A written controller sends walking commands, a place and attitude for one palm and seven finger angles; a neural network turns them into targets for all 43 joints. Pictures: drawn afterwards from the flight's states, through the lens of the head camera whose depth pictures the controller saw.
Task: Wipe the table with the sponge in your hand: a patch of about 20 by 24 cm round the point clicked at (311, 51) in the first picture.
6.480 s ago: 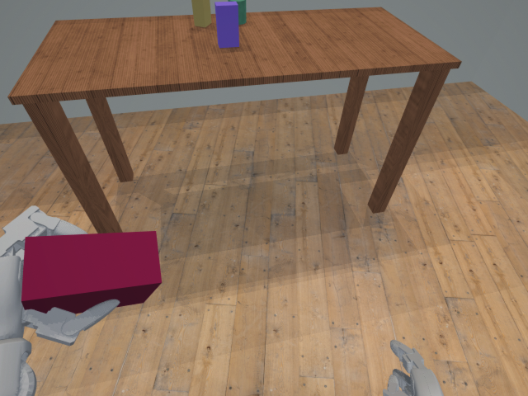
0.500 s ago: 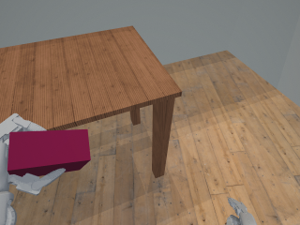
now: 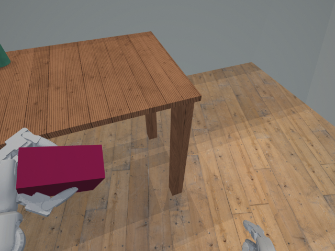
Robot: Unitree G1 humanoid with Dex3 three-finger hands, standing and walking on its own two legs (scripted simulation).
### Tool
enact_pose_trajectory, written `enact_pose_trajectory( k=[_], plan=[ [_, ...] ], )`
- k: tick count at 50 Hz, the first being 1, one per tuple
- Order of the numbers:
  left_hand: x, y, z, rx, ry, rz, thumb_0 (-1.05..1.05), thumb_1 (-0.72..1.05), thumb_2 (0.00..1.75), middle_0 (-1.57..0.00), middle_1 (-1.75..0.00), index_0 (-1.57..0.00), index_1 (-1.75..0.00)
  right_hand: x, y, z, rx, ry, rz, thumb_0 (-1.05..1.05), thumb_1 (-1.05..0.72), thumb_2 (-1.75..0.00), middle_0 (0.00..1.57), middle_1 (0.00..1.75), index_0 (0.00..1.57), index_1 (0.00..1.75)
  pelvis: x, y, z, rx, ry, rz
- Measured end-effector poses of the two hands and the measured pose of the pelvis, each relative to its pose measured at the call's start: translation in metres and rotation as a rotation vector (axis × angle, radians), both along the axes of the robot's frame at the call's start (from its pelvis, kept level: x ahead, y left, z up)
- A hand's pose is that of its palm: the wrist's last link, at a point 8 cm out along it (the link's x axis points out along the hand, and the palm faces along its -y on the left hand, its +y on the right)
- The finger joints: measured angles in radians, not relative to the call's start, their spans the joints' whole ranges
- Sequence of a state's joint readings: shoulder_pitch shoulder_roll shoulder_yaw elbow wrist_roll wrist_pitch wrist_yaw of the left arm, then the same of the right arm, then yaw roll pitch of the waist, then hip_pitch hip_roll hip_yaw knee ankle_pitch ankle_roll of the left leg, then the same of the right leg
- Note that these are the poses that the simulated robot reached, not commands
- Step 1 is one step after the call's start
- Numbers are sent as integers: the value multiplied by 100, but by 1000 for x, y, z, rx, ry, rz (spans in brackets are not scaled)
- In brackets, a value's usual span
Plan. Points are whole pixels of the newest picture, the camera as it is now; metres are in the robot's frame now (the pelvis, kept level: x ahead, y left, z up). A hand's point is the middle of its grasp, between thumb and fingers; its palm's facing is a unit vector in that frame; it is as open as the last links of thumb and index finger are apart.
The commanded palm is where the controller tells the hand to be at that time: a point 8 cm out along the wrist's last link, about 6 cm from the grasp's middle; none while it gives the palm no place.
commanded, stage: come to a stop and stand still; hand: left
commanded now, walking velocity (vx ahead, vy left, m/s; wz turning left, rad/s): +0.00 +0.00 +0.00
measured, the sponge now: (74, 170) +0.23 +0.20 +0.14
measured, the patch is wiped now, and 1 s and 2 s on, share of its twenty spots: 0.00 0.00 0.00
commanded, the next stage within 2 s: look again from close up in 0.14 s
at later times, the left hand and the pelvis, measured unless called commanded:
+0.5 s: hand (38, 159) +0.23 +0.26 +0.16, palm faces +0.33 -0.88 -0.34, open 10.2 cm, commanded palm +0.18 +0.30 +0.18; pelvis +0.01 +0.03 +0.01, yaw -2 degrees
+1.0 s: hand (33, 129) +0.31 +0.31 +0.16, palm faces +0.37 -0.85 -0.36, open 10.2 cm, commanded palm +0.25 +0.34 +0.18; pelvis +0.09 +0.06 -0.01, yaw +0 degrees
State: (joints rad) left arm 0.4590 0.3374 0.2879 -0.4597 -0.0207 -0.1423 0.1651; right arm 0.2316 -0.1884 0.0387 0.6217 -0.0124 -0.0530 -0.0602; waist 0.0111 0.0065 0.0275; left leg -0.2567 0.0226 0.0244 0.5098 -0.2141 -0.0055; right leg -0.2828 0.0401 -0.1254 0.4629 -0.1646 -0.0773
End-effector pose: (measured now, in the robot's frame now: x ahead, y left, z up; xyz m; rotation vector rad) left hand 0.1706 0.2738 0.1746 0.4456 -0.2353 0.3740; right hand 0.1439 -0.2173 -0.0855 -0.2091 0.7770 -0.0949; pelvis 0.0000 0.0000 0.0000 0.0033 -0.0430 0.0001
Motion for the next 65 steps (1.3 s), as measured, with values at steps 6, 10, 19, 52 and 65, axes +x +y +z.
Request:
enact_pose_trajectory(
  k=[6,10,19,52,65],
  plan=[
    [-1,7,4,35,9,-4,-1,-51,100,-71,-134,-74,-134,-13,-2,1,-9,16,-19,1,-90,-90,20,30,20,30,-3,4,3,-6,8,-1],
    [0,9,2,44,28,3,-1,-51,100,-71,-134,-74,-134,-15,-5,-1,-11,16,-28,1,-90,-90,20,30,20,30,-3,5,2,-1,10,-3],
    [24,50,27,101,-139,24,-1,-51,100,-71,-134,-74,-134,-10,-3,6,-22,-11,16,1,-90,-90,20,30,20,30,-4,9,1,-12,18,-20],
    [109,77,1,61,-106,-88,-2,-51,100,-71,-134,-74,-134,115,60,18,-25,-110,57,1,-90,-90,20,30,20,30,96,65,-12,-20,34,-1],
    [143,115,4,103,-173,-52,-1,-51,100,-71,-134,-74,-134,150,79,-9,-79,35,43,1,-90,-90,20,30,20,30,147,103,-24,-19,12,29]
  ],
)
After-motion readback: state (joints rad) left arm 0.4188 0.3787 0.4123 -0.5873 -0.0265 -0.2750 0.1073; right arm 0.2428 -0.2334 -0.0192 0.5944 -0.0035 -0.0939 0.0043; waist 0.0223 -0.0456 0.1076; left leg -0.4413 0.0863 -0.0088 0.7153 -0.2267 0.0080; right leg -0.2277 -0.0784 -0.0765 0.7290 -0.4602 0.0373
